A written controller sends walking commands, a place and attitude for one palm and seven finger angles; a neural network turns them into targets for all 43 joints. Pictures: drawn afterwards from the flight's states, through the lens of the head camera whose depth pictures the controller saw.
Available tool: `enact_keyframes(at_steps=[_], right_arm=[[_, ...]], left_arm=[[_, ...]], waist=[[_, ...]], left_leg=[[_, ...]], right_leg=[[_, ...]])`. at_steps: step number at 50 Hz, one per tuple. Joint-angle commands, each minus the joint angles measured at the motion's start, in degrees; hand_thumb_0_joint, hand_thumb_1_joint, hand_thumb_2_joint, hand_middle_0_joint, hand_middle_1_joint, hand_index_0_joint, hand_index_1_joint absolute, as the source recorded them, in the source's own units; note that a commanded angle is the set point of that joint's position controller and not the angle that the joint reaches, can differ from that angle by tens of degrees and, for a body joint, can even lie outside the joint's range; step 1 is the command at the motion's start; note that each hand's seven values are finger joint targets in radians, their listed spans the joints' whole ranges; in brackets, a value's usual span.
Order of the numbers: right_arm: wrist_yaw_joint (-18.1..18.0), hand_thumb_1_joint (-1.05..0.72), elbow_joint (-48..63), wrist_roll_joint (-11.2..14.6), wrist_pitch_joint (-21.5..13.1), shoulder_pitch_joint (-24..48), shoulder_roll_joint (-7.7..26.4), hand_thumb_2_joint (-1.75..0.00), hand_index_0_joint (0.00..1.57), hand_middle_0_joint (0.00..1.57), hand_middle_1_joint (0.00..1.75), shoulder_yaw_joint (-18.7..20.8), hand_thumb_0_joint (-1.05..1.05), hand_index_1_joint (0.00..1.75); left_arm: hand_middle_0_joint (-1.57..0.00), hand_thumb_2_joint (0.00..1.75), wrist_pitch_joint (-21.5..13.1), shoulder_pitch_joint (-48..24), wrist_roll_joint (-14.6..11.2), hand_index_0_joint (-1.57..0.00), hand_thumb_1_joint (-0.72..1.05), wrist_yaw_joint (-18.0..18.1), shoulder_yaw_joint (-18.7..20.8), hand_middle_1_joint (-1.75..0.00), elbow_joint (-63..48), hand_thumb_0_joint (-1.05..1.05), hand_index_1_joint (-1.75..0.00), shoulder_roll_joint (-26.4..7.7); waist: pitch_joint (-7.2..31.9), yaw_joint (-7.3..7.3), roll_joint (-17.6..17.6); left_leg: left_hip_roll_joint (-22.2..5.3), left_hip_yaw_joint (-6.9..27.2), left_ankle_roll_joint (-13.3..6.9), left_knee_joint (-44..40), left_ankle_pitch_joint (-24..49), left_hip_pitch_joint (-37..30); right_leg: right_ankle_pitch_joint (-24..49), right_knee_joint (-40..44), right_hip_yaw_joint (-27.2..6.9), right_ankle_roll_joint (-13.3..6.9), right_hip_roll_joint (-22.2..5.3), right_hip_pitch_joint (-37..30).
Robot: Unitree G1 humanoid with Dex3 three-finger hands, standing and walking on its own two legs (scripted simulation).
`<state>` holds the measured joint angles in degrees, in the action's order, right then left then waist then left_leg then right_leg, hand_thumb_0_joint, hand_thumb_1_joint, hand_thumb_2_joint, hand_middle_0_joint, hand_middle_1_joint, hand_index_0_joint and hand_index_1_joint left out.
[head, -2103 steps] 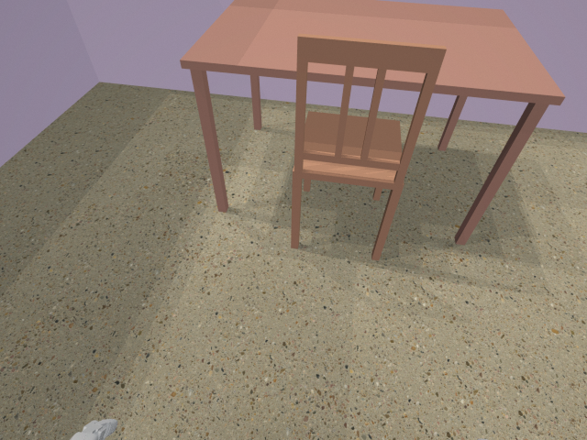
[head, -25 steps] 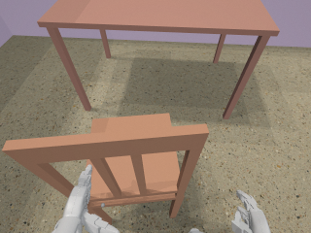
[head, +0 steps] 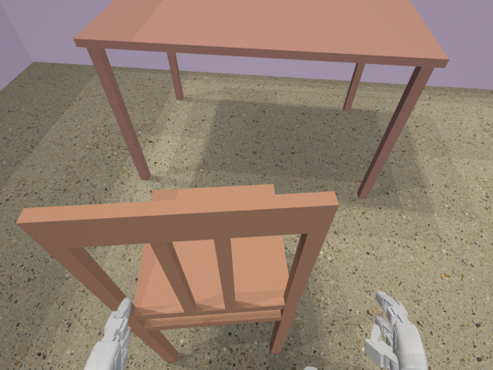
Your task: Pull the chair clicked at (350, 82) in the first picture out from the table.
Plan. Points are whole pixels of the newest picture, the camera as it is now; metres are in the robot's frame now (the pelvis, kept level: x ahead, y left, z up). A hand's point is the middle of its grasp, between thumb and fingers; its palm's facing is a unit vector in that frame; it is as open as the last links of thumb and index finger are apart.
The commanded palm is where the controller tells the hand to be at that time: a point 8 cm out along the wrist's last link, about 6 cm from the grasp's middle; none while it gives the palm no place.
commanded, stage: draw the hand back to the body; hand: left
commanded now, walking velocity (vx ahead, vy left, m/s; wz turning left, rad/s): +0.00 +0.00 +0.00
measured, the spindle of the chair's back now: (177, 279) +0.28 +0.14 -0.03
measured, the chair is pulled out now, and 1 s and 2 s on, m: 0.61 0.61 0.61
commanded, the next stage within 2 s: step back with the hand held close in 1.54 s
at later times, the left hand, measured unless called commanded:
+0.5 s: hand (101, 337) +0.16 +0.19 +0.08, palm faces +0.00 -0.99 -0.14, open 17.3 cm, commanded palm +0.13 +0.25 +0.12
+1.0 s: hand (61, 318) +0.17 +0.23 +0.10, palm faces +0.19 -0.84 -0.51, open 10.2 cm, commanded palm +0.16 +0.29 +0.21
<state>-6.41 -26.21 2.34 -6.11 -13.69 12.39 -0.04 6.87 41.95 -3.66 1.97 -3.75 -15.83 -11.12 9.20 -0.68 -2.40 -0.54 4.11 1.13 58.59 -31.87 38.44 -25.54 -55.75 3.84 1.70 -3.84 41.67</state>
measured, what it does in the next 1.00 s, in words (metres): stands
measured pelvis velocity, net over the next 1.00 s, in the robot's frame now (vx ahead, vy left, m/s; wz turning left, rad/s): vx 0.03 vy -0.01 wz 0.00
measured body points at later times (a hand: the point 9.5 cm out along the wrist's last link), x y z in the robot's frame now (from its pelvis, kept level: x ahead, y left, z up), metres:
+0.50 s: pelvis +0.00 +0.00 +0.00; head +0.02 +0.00 +0.45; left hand +0.15 +0.24 +0.10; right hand +0.18 -0.23 -0.07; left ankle -0.03 +0.13 -0.68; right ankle +0.02 -0.14 -0.68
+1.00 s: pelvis +0.03 -0.01 +0.05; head +0.03 -0.03 +0.50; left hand +0.16 +0.28 +0.13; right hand +0.21 -0.22 -0.04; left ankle -0.03 +0.13 -0.68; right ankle +0.02 -0.14 -0.68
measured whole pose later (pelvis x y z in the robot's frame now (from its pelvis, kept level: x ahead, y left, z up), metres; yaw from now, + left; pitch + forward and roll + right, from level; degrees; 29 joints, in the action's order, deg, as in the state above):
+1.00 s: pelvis +0.03 -0.01 +0.05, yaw +0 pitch -1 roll -1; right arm -6.9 -36.4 1.8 -11.3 -12.2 12.7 -2.7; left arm 11.2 38.8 -3.2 7.9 6.9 -22.1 -24.6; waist -0.1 3.1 -4.7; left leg -1.8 3.3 1.8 35.0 -24.3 9.8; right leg -19.5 -34.7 4.2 1.2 -2.6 14.1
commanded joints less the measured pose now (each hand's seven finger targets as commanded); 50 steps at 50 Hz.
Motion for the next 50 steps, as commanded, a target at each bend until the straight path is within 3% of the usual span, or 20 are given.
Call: enact_keyframes(at_steps=[1, 2, 4, 9, 11, 12, 15, 17, 21, 23, 24, 25, 29, 32, 33, 34, 38, 44, 47, 50], right_arm=[[-0.62, -0.90, 7.45, -0.10, -5.63, 3.69, 6.31, -0.90, 0.20, 0.20, 0.30, 3.35, 0.00, 0.30], [-0.54, -0.90, 7.04, -0.05, -6.06, 3.48, 6.31, -0.90, 0.20, 0.20, 0.30, 3.53, 0.00, 0.30], [-0.12, -0.90, 6.12, 0.33, -6.78, 3.78, 5.75, -0.90, 0.20, 0.20, 0.30, 3.64, 0.00, 0.30], [1.75, -0.90, 3.82, 0.76, -6.94, 6.33, 5.48, -0.90, 0.20, 0.20, 0.30, 4.38, 0.00, 0.30], [2.25, -0.90, 4.43, 1.10, -7.07, 7.50, 5.95, -0.90, 0.20, 0.20, 0.30, 4.47, 0.00, 0.30], [2.35, -0.90, 4.82, 1.33, -6.90, 8.17, 5.90, -0.90, 0.20, 0.20, 0.30, 4.61, 0.00, 0.30], [1.61, -0.90, 7.17, 2.17, -6.21, 8.85, 5.86, -0.90, 0.20, 0.20, 0.30, 4.20, 0.00, 0.30], [0.81, -0.90, 7.15, 2.31, -6.22, 8.97, 5.71, -0.90, 0.20, 0.20, 0.30, 3.90, 0.00, 0.30], [0.19, -0.90, 5.51, 2.33, -7.34, 7.13, 5.34, -0.90, 0.20, 0.20, 0.30, 3.39, 0.00, 0.30], [0.15, -0.90, 4.55, 2.39, -8.17, 6.68, 5.52, -0.90, 0.20, 0.20, 0.30, 3.26, 0.00, 0.30], [-0.88, -0.90, 5.37, 1.14, -5.49, 6.01, 5.32, -0.90, 0.20, 0.20, 0.30, 3.18, 0.00, 0.30], [-1.02, -0.90, 7.25, 0.72, -4.90, 5.78, 4.28, -0.90, 0.20, 0.20, 0.30, 2.05, 0.00, 0.30], [-1.82, -0.90, 5.57, 0.50, -3.02, 6.15, 4.19, -0.90, 0.20, 0.20, 0.30, 1.16, 0.00, 0.30], [-2.30, -0.90, 5.14, 0.37, -2.90, 6.94, 4.67, -0.90, 0.20, 0.20, 0.30, 0.58, 0.00, 0.30], [-2.37, -0.90, 5.08, 0.22, -3.21, 6.80, 4.76, -0.90, 0.20, 0.20, 0.30, 0.28, 0.00, 0.30], [-2.30, -0.90, 4.73, 0.06, -3.34, 6.90, 4.67, -0.90, 0.20, 0.20, 0.30, 0.20, 0.00, 0.30], [-1.94, -0.90, 3.04, -0.31, -4.81, 7.55, 5.06, -0.90, 0.20, 0.20, 0.30, -0.17, 0.00, 0.30], [-1.17, -0.90, 0.48, -0.88, -7.83, 7.97, 5.71, -0.90, 0.20, 0.20, 0.30, -0.30, 0.00, 0.30], [-0.78, -0.90, -0.85, -0.84, -9.14, 7.85, 6.09, -0.90, 0.20, 0.20, 0.30, -0.34, 0.00, 0.30], [-0.44, -0.90, -1.78, -0.76, -10.06, 8.30, 6.12, -0.90, 0.20, 0.20, 0.30, -0.37, 0.00, 0.30]], left_arm=[[0.00, 0.20, -15.09, -0.14, -4.78, 0.00, -0.55, -1.75, 6.99, 0.00, -17.48, 0.00, 0.00, -5.09], [0.00, 0.20, -16.62, -0.13, -5.61, 0.00, -0.55, -1.99, 8.36, 0.00, -19.13, 0.00, 0.00, -6.34], [0.00, 0.20, -20.17, 0.14, -6.48, 0.00, -0.55, -3.11, 8.33, 0.00, -19.91, 0.00, 0.00, -5.73], [0.00, 0.20, -28.70, 1.65, -8.33, 0.00, -0.55, -8.75, 9.49, 0.00, -12.50, 0.00, 0.00, -4.65], [0.00, 0.20, -30.97, 1.61, -9.44, 0.00, -0.55, -12.34, 10.29, 0.00, -11.40, 0.00, 0.00, -5.56], [0.00, 0.20, -30.18, 3.06, -9.74, 0.00, -0.55, -13.16, 12.79, 0.00, -10.33, 0.00, 0.00, -7.29], [0.00, 0.20, -26.31, 2.46, -11.49, 0.00, -0.55, -13.79, 15.85, 0.00, -15.73, 0.00, 0.00, -9.37], [0.00, 0.20, -24.34, 0.68, -12.71, 0.00, -0.55, -12.33, 18.63, 0.00, -18.66, 0.00, 0.00, -11.00], [-0.01, 0.25, -24.19, -1.16, -14.64, -0.01, -0.44, -10.82, 19.62, -0.02, -21.27, 0.00, -0.02, -10.38], [-0.02, 0.29, -24.16, -1.61, -14.41, -0.02, -0.37, -11.28, 19.46, -0.04, -20.30, 0.00, -0.04, -10.36], [-0.03, 0.31, -17.09, 2.36, -3.33, -0.03, -0.33, -1.61, 24.04, -0.05, -20.12, 0.00, -0.05, -22.08], [-0.04, 0.32, -13.92, 2.42, -2.21, -0.04, -0.30, 1.79, 18.73, -0.05, -25.99, 0.00, -0.05, -15.02], [-0.05, 0.39, -9.15, -0.02, -0.51, -0.05, -0.15, 7.39, 20.36, -0.08, -25.74, 0.00, -0.08, -16.50], [-0.07, 0.44, -8.24, -4.79, -0.18, -0.07, -0.04, 9.39, 23.20, -0.10, -26.96, 0.00, -0.10, -19.72], [-0.07, 0.46, -8.26, -5.64, 0.15, -0.07, -0.01, 9.73, 23.24, -0.11, -27.79, 0.00, -0.11, -19.71], [-0.08, 0.48, -8.02, -5.76, 0.14, -0.08, 0.03, 10.10, 23.75, -0.12, -27.09, 0.00, -0.12, -19.89], [-0.10, 0.55, -7.71, -8.86, 0.43, -0.10, 0.17, 10.69, 25.15, -0.15, -28.28, 0.00, -0.15, -21.25], [-0.13, 0.65, -8.06, -13.91, 0.84, -0.13, 0.39, 11.33, 28.20, -0.19, -31.44, 0.00, -0.19, -24.37], [-0.15, 0.71, -8.28, -15.94, 1.26, -0.15, 0.50, 11.74, 30.13, -0.22, -34.30, 0.00, -0.22, -26.92], [-0.16, 0.76, -8.36, -17.16, 1.34, -0.16, 0.61, 11.91, 30.72, -0.24, -35.35, 0.00, -0.24, -27.22]], waist=[[6.08, -0.41, 2.11], [6.96, 0.03, -0.39], [7.25, 0.00, -2.60], [2.94, -0.43, 2.88], [3.77, -0.23, 3.26], [4.98, 0.83, 1.66], [6.48, 1.45, -0.39], [6.48, 1.64, 0.29], [5.41, 0.96, 0.64], [4.40, 0.55, 0.35], [7.79, 5.17, -4.45], [4.02, 3.03, -5.72], [-0.71, 2.78, -5.98], [-2.01, 3.02, -4.84], [-2.16, 2.99, -6.02], [-2.43, 3.15, -5.08], [-2.69, 3.38, -7.68], [-0.47, 3.82, -6.51], [1.79, 4.22, -9.85], [1.58, 4.23, -9.68]], left_leg=[[1.54, -2.24, -1.64, -6.49, 16.45, 0.96], [1.50, -2.05, -1.55, -6.64, 17.63, 0.34], [1.43, -2.05, -1.14, -6.49, 18.41, -0.53], [0.80, -1.62, -0.89, -4.69, 15.49, 4.46], [0.73, -1.75, -1.01, -4.76, 13.46, 5.11], [0.81, -2.10, -1.05, -5.50, 13.39, 4.56], [0.82, -2.38, -1.32, -8.37, 11.82, 1.57], [0.66, -1.83, -1.40, -9.41, 12.34, 0.55], [0.40, -1.17, -1.23, -10.84, 16.23, -2.25], [0.30, -1.34, -1.16, -11.49, 17.55, -3.78], [-1.53, -1.53, -0.48, -15.16, 18.68, -6.90], [-1.10, -1.74, -0.42, -16.30, 18.62, -7.82], [-1.62, -1.49, -0.21, -18.90, 19.59, -11.10], [-1.63, -1.27, -0.31, -21.52, 19.04, -13.54], [-1.56, -1.34, -0.28, -22.45, 20.03, -15.17], [-1.65, -1.21, -0.31, -23.26, 20.95, -15.93], [-1.49, -1.33, -0.18, -25.65, 25.11, -20.05], [-1.51, -1.68, -0.43, -28.09, 30.79, -25.29], [-1.51, -1.84, -0.38, -28.62, 35.97, -28.03], [-1.71, -2.07, -0.47, -29.01, 39.59, -30.11]], right_leg=[[9.26, 6.37, 1.80, -2.62, 2.21, -6.76], [10.08, 6.13, 1.59, -2.90, 2.17, -7.56], [10.46, 5.33, 1.75, -2.91, 2.13, -7.10], [8.52, 4.28, 1.47, -2.57, 2.29, -4.51], [6.26, 4.55, 0.61, -2.55, 2.04, -4.97], [5.72, 5.33, -0.12, -2.82, 1.95, -7.24], [3.46, 7.15, 0.05, -2.63, 1.68, -9.96], [3.77, 8.15, 0.36, -2.69, 1.98, -11.49], [8.53, 9.67, 1.14, -2.54, 2.27, -12.90], [10.30, 10.45, 1.34, -2.50, 2.37, -13.36], [10.67, 11.94, -1.51, -3.96, 0.55, -19.29], [11.52, 13.15, -0.25, -3.64, 0.23, -19.26], [12.63, 15.67, 0.58, -3.88, 0.82, -21.39], [12.29, 18.43, 0.34, -4.03, 0.98, -24.50], [13.34, 18.63, 0.40, -4.00, 0.85, -25.18], [14.11, 19.08, 0.66, -3.91, 0.81, -26.11], [18.11, 21.27, 0.23, -3.89, 0.64, -29.44], [23.77, 23.50, 0.32, -3.55, 0.32, -33.71], [27.25, 24.06, 0.24, -3.59, -0.11, -36.15], [29.83, 24.56, 0.54, -3.23, -0.31, -36.42]])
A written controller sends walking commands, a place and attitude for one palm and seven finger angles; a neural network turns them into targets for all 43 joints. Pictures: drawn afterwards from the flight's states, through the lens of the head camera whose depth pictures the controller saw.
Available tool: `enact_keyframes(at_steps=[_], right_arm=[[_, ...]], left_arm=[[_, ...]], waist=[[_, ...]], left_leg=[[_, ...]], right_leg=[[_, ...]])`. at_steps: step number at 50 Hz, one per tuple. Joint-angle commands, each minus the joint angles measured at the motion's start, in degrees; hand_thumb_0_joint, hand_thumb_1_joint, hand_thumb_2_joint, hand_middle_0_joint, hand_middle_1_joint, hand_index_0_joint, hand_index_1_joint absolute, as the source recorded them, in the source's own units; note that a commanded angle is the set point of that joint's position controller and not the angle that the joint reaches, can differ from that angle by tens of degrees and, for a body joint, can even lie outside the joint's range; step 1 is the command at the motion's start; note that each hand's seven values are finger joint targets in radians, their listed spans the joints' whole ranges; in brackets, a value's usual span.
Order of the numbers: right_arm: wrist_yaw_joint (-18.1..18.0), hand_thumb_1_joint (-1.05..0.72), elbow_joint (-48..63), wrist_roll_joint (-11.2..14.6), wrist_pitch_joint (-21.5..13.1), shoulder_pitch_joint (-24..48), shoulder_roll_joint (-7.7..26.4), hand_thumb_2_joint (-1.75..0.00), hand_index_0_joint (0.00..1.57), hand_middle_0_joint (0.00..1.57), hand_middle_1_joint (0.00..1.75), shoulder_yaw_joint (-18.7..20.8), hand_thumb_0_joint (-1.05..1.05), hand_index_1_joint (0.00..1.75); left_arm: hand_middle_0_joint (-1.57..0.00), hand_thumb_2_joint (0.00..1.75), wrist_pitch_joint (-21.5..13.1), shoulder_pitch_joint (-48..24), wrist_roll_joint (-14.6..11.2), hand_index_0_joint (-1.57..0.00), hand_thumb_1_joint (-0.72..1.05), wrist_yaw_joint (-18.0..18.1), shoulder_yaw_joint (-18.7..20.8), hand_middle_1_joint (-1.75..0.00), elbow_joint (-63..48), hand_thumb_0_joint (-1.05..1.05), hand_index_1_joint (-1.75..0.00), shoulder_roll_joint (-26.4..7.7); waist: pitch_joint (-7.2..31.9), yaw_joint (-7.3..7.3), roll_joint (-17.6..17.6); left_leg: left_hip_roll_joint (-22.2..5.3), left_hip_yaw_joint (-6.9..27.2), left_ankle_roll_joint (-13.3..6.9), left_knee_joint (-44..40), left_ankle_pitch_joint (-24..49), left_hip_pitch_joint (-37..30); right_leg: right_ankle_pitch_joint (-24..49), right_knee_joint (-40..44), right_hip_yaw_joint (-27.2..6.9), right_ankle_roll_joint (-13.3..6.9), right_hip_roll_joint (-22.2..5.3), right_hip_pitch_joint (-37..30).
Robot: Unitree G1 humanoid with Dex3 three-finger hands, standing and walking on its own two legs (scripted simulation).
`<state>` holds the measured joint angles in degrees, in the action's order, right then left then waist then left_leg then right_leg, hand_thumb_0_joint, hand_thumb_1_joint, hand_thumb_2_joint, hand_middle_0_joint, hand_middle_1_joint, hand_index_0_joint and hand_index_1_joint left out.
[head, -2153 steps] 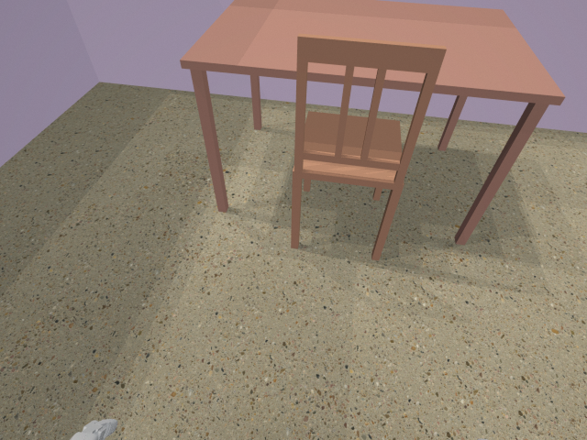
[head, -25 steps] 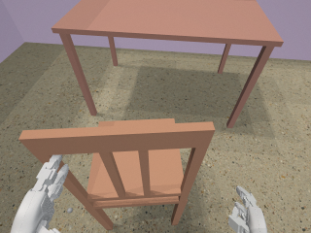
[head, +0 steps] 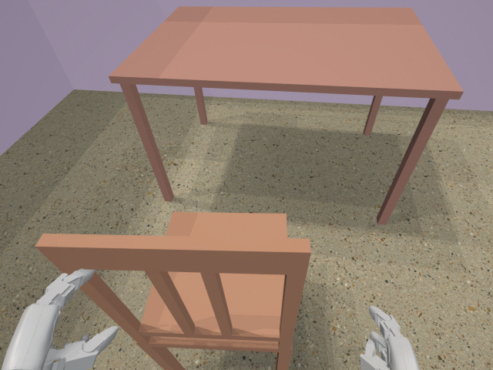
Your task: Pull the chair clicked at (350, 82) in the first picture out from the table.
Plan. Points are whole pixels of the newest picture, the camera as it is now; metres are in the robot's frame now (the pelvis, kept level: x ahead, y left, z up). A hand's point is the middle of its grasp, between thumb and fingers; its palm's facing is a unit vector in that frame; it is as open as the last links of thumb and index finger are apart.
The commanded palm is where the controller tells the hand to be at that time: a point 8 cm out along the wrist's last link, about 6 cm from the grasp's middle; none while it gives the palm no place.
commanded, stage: draw the hand back to the body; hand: left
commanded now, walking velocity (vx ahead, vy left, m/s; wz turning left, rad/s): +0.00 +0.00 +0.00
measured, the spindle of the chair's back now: (174, 303) +0.25 +0.18 -0.08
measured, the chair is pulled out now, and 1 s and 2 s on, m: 0.61 0.61 0.61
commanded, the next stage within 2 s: step back with the hand held close in 0.54 s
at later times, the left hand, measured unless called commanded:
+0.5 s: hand (79, 338) +0.14 +0.25 +0.06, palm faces +0.19 -0.79 -0.58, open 6.4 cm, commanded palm +0.14 +0.30 +0.19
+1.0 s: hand (39, 328) +0.12 +0.24 +0.15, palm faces +0.24 -0.77 -0.60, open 6.8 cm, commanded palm +0.07 +0.29 +0.19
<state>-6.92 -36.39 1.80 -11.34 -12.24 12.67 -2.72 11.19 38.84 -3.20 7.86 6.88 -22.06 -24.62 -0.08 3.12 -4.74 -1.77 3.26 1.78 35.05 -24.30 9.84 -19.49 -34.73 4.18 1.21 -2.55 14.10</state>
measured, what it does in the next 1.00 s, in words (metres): shifts its weight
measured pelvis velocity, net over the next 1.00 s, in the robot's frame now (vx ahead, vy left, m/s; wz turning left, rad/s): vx -0.07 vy -0.01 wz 0.00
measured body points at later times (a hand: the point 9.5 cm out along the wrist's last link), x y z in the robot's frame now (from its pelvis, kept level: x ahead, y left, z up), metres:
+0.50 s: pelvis +0.00 -0.01 +0.01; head +0.02 -0.05 +0.45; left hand +0.13 +0.29 +0.10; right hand +0.20 -0.22 -0.09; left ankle -0.06 +0.14 -0.73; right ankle -0.01 -0.13 -0.73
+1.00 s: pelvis -0.07 -0.01 +0.01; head -0.01 -0.02 +0.45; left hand +0.11 +0.28 +0.19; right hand +0.12 -0.25 -0.09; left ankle -0.06 +0.14 -0.73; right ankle -0.01 -0.13 -0.73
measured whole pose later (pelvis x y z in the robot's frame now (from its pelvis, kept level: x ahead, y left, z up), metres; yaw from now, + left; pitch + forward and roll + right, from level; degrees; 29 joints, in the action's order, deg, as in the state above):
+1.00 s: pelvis -0.07 -0.01 +0.01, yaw +0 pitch -3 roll +1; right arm -7.2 -33.9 4.1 -5.5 -7.9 13.4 0.8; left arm 0.0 34.1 -5.5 8.6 19.4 -35.8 -32.9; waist -11.5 4.0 -0.8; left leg -0.9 3.3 2.8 28.7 -14.4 11.1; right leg -10.7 -30.0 4.2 0.1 -3.3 16.0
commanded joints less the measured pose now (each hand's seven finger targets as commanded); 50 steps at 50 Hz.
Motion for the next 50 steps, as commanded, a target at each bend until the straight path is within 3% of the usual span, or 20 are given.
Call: enact_keyframes(at_steps=[1, 3, 7, 9, 11, 13, 26, 27, 32, 33, 34, 35, 36, 37, 38, 43, 44, 47, 48, 50], right_arm=[[0.10, -0.90, 8.20, -0.27, -5.02, 6.62, 6.18, -0.90, 0.20, 0.20, 0.30, 2.32, 0.00, 0.30], [-0.04, -0.90, 7.54, -0.21, -5.02, 6.70, 6.61, -0.90, 0.20, 0.20, 0.30, 2.40, 0.00, 0.30], [0.17, -0.90, 6.52, 0.38, -5.66, 6.36, 6.70, -0.90, 0.20, 0.20, 0.30, 2.50, 0.00, 0.30], [0.25, -0.90, 6.36, 0.46, -5.79, 6.43, 6.53, -0.90, 0.20, 0.20, 0.30, 2.59, 0.00, 0.30], [0.55, -0.90, 6.14, 0.40, -6.09, 6.75, 6.64, -0.90, 0.20, 0.20, 0.30, 2.53, 0.00, 0.30], [0.61, -0.90, 5.88, 0.45, -6.28, 6.70, 6.51, -0.90, 0.20, 0.20, 0.30, 2.38, 0.00, 0.30], [0.60, -0.90, 5.26, 0.43, -7.37, 7.36, 6.64, -0.90, 0.20, 0.20, 0.30, 2.33, 0.00, 0.30], [0.71, -0.90, 4.89, 0.58, -7.46, 8.18, 6.70, -0.90, 0.20, 0.20, 0.30, 2.31, 0.00, 0.30], [0.64, -0.90, 5.07, 0.62, -7.56, 8.10, 6.56, -0.90, 0.20, 0.20, 0.30, 2.16, 0.00, 0.30], [0.77, -0.90, 5.66, 0.55, -7.87, 7.76, 6.00, -0.90, 0.20, 0.20, 0.30, 1.71, 0.00, 0.30], [0.03, -0.90, 8.94, 2.63, -3.98, 4.16, 8.33, -0.90, 0.20, 0.20, 0.30, 4.26, 0.00, 0.30], [0.00, -0.90, 8.69, 2.50, -2.33, 4.86, 7.31, -0.90, 0.20, 0.20, 0.30, 4.31, 0.00, 0.30], [0.15, -0.90, 9.20, 2.49, -1.63, 5.92, 7.02, -0.90, 0.20, 0.20, 0.30, 4.32, 0.00, 0.30], [0.09, -0.90, 9.82, 2.82, -1.28, 6.15, 7.36, -0.90, 0.20, 0.20, 0.30, 4.31, 0.00, 0.30], [-0.02, -0.90, 10.04, 2.66, -0.68, 6.06, 6.96, -0.90, 0.20, 0.20, 0.30, 4.19, 0.00, 0.30], [-0.14, -0.90, 11.17, 2.25, 2.00, 7.32, 6.53, -0.90, 0.20, 0.20, 0.30, 4.67, 0.00, 0.30], [-0.17, -0.90, 11.61, 2.12, 2.50, 7.05, 6.97, -0.90, 0.20, 0.20, 0.30, 5.01, 0.00, 0.30], [-0.40, -0.90, 11.33, 2.25, 2.64, 8.48, 6.58, -0.90, 0.20, 0.20, 0.30, 5.64, 0.00, 0.30], [-0.37, -0.90, 11.36, 1.75, 2.83, 7.25, 6.26, -0.90, 0.20, 0.20, 0.30, 5.40, 0.00, 0.30], [-0.52, -0.90, 9.95, 1.06, 2.97, 7.16, 5.79, -0.90, 0.20, 0.20, 0.30, 5.78, 0.00, 0.30]], left_arm=[[-0.16, 0.78, -12.71, -15.28, 0.91, -0.16, 0.65, 6.11, 20.52, -0.25, -30.18, 0.00, -0.25, -14.50], [-0.18, 0.81, -12.59, -17.02, 0.77, -0.18, 0.72, 6.37, 21.83, -0.26, -30.37, 0.00, -0.26, -16.19], [-0.19, 0.88, -12.30, -18.91, 0.86, -0.19, 0.86, 6.77, 24.19, -0.29, -32.14, 0.00, -0.29, -19.61], [-0.20, 0.90, -12.24, -18.65, 0.77, -0.20, 0.90, 6.76, 23.49, -0.30, -31.70, 0.00, -0.30, -18.26], [-0.20, 0.90, -12.31, -19.36, 0.68, -0.20, 0.90, 6.56, 23.41, -0.30, -31.34, 0.00, -0.30, -18.23], [-0.20, 0.90, -12.27, -19.29, 0.86, -0.20, 0.90, 6.37, 23.11, -0.30, -31.70, 0.00, -0.30, -18.14], [-0.20, 0.90, -13.06, -19.85, 0.97, -0.20, 0.90, 5.89, 23.00, -0.30, -30.92, 0.00, -0.30, -17.86], [-0.20, 0.90, -12.45, -19.15, 1.01, -0.20, 0.90, 5.71, 23.36, -0.30, -29.69, 0.00, -0.30, -18.19], [-0.20, 0.90, -12.60, -19.67, 1.11, -0.20, 0.90, 5.61, 23.34, -0.30, -29.94, 0.00, -0.30, -18.12], [-0.20, 0.90, -13.12, -19.72, 1.14, -0.20, 0.90, 5.21, 20.12, -0.30, -32.89, 0.00, -0.30, -15.04], [-0.20, 0.90, -15.97, -28.28, -1.85, -0.20, 0.90, 3.62, 28.01, -0.30, -29.97, 0.00, -0.30, -25.30], [-0.20, 0.90, -15.42, -25.44, -1.55, -0.20, 0.90, 2.61, 24.85, -0.30, -26.28, 0.00, -0.30, -20.34], [-0.20, 0.90, -15.07, -24.60, -1.72, -0.20, 0.90, 2.53, 24.17, -0.30, -26.52, 0.00, -0.30, -19.43], [-0.20, 0.90, -15.21, -25.18, -1.91, -0.20, 0.90, 2.31, 24.79, -0.30, -27.27, 0.00, -0.30, -20.59], [-0.20, 0.90, -15.66, -23.71, -1.95, -0.20, 0.90, 2.45, 24.19, -0.30, -27.62, 0.00, -0.30, -19.34], [-0.20, 0.90, -17.95, -14.10, -1.84, -0.20, 0.90, 3.55, 26.21, -0.30, -32.37, 0.00, -0.30, -20.59], [-0.20, 0.90, -18.58, -14.26, -1.86, -0.20, 0.90, 3.76, 26.70, -0.30, -35.42, 0.00, -0.30, -21.59], [-0.20, 0.90, -19.22, -8.92, -1.73, -0.20, 0.90, 3.98, 28.42, -0.30, -35.02, 0.00, -0.30, -21.95], [-0.20, 0.90, -20.07, -8.27, -1.86, -0.20, 0.90, 4.20, 28.47, -0.30, -35.38, 0.00, -0.30, -20.19], [-0.20, 0.90, -21.48, -6.52, -1.41, -0.20, 0.90, 4.55, 30.56, -0.30, -28.62, 0.00, -0.30, -18.17]], waist=[[11.76, 0.38, -7.64], [10.26, 0.18, -8.43], [12.82, 0.74, -9.90], [12.66, 0.53, -7.83], [12.33, 0.61, -7.48], [12.19, 0.82, -10.22], [12.48, 1.01, -6.40], [12.40, 1.11, -9.12], [11.46, 1.22, -8.71], [11.47, 1.02, -10.20], [1.28, -0.60, -3.86], [4.06, -1.12, -0.87], [4.49, -1.15, -0.08], [6.90, -1.23, -2.42], [7.98, -1.02, -2.80], [16.68, 0.00, -8.87], [17.02, -0.14, -7.43], [17.28, 0.25, -9.62], [17.09, 0.04, -9.31], [12.30, -0.61, -4.53]], left_leg=[[-0.44, -1.23, -1.15, -5.56, 32.61, -2.21], [-0.31, -1.25, -1.12, -6.19, 32.04, -1.87], [-0.33, -1.32, -1.16, -6.13, 34.86, -3.62], [-0.48, -1.54, -1.27, -6.28, 35.68, -4.26], [-0.54, -1.44, -1.33, -6.32, 36.15, -4.46], [-0.40, -1.49, -1.21, -6.59, 36.11, -4.74], [-0.49, -1.45, -1.52, -7.31, 35.17, -4.56], [-0.21, -1.59, -1.33, -7.55, 33.50, -4.00], [-0.23, -1.35, -1.20, -8.08, 32.44, -3.19], [-0.21, -1.71, -1.31, -8.16, 31.99, -4.22], [-1.78, 0.18, -1.60, -8.26, 33.28, -1.32], [-1.84, -0.37, -1.20, -7.99, 33.11, -2.42], [-1.49, -0.77, -0.95, -7.39, 34.02, -2.19], [-1.24, -0.98, -0.82, -7.75, 35.03, -3.92], [-1.91, -0.73, -0.67, -7.99, 37.11, -4.38], [-4.41, 1.52, -1.80, -9.28, 43.45, -6.61], [-4.77, 2.44, -1.81, -8.98, 44.02, -4.80], [-5.30, 2.25, -2.37, -9.37, 38.82, -2.60], [-5.55, 2.60, -2.22, -9.18, 36.47, -1.67], [-5.43, 2.46, -2.03, -9.94, 27.15, 3.64]], right_leg=[[24.37, 3.60, 0.20, -2.66, -1.65, -9.39], [25.11, 4.00, 0.07, -2.72, -1.78, -9.78], [26.87, 3.86, 0.24, -2.61, -2.06, -11.42], [28.38, 3.57, 0.58, -2.40, -2.15, -11.31], [28.57, 3.41, 0.81, -2.30, -2.16, -11.16], [27.81, 3.67, 0.64, -2.41, -2.24, -11.15], [27.76, 3.32, 0.38, -2.40, -2.43, -11.30], [26.45, 3.79, -0.61, -2.66, -2.33, -11.44], [24.80, 4.01, -0.54, -2.74, -2.10, -11.08], [24.23, 4.28, 0.26, -2.51, -2.49, -10.44], [32.91, 7.01, -6.50, -3.15, -3.74, -5.49], [37.66, 6.89, -5.43, -3.38, -5.21, -8.07], [41.13, 6.48, -5.46, -3.40, -5.75, -9.14], [42.86, 5.40, -6.13, -3.39, -5.93, -9.96], [42.93, 4.66, -5.38, -3.35, -6.16, -11.04], [36.51, 2.09, -4.29, -2.12, -4.87, -14.98], [36.59, 1.53, -3.87, -2.23, -4.80, -16.05], [31.75, 1.64, -3.75, -1.83, -4.70, -14.99], [30.12, 2.32, -3.56, -1.93, -4.92, -14.45], [25.98, 3.97, -4.54, -2.00, -5.50, -11.36]])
